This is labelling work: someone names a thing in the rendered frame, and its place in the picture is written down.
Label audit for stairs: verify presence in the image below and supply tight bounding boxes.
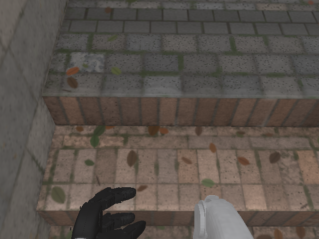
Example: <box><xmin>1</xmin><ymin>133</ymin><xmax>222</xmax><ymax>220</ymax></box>
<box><xmin>36</xmin><ymin>96</ymin><xmax>319</xmax><ymax>239</ymax></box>

